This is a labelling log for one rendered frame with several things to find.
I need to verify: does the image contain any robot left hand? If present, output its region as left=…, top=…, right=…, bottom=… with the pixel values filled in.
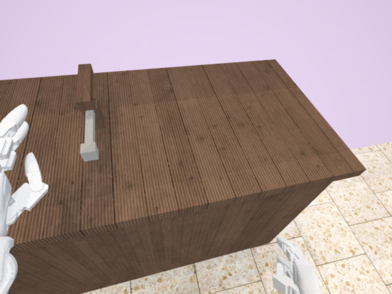
left=0, top=104, right=48, bottom=237

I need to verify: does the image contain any counter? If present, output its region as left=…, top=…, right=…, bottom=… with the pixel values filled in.
left=0, top=59, right=366, bottom=294

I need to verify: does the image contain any robot left forearm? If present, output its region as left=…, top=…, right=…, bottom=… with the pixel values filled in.
left=0, top=236, right=18, bottom=294

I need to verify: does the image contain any robot right hand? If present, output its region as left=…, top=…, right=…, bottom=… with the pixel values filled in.
left=273, top=236, right=321, bottom=294

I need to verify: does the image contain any tap lever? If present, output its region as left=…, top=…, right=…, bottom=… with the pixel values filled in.
left=80, top=110, right=99, bottom=162

